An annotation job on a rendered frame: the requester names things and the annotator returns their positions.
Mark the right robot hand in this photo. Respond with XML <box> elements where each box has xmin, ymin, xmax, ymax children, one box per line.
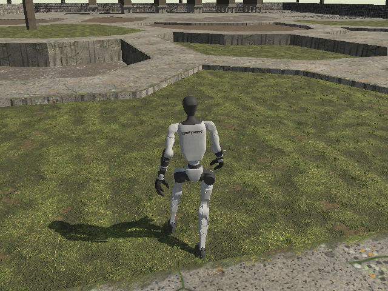
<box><xmin>210</xmin><ymin>159</ymin><xmax>224</xmax><ymax>170</ymax></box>

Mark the left robot hand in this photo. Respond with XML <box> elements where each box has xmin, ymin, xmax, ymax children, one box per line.
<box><xmin>155</xmin><ymin>179</ymin><xmax>169</xmax><ymax>196</ymax></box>

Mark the right robot foot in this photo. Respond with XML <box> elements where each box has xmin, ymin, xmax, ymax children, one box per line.
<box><xmin>196</xmin><ymin>242</ymin><xmax>206</xmax><ymax>259</ymax></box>

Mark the right robot thigh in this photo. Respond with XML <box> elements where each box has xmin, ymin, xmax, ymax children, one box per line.
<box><xmin>198</xmin><ymin>170</ymin><xmax>215</xmax><ymax>218</ymax></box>

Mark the robot left forearm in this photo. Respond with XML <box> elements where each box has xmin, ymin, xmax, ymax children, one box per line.
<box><xmin>156</xmin><ymin>149</ymin><xmax>170</xmax><ymax>180</ymax></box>

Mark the right robot upper arm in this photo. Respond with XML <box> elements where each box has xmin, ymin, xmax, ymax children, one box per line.
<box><xmin>204</xmin><ymin>121</ymin><xmax>221</xmax><ymax>153</ymax></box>

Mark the robot right forearm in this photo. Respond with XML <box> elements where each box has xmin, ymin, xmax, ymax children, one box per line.
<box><xmin>215</xmin><ymin>144</ymin><xmax>224</xmax><ymax>162</ymax></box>

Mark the left robot upper arm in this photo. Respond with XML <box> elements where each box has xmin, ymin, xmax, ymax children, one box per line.
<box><xmin>164</xmin><ymin>123</ymin><xmax>179</xmax><ymax>158</ymax></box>

